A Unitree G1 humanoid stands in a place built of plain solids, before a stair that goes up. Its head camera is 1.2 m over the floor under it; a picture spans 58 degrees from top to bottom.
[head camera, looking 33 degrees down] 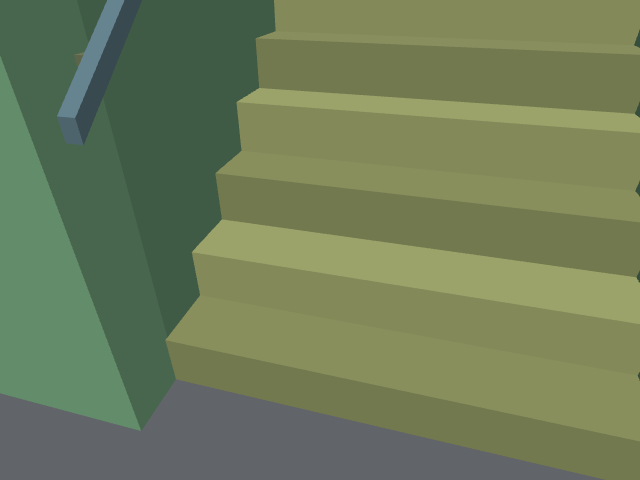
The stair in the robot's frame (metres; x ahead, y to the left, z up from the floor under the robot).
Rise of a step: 0.19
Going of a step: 0.23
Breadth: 1.40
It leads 15 degrees to the right of straight ahead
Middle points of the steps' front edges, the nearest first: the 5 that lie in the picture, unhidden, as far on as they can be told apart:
0.80 -0.19 0.19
1.02 -0.25 0.37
1.24 -0.30 0.56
1.46 -0.36 0.75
1.69 -0.42 0.94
